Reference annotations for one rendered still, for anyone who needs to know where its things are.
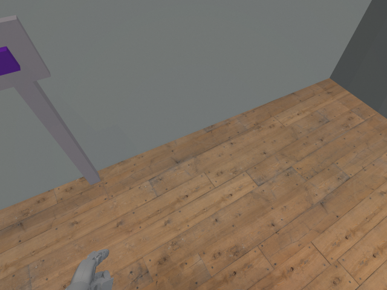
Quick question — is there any left robot hand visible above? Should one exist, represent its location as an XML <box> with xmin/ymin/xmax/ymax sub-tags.
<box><xmin>70</xmin><ymin>249</ymin><xmax>114</xmax><ymax>290</ymax></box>

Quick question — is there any panel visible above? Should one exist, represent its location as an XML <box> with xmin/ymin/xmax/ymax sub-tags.
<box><xmin>0</xmin><ymin>15</ymin><xmax>101</xmax><ymax>185</ymax></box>

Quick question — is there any button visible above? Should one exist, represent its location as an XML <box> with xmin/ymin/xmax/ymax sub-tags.
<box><xmin>0</xmin><ymin>47</ymin><xmax>21</xmax><ymax>76</ymax></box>

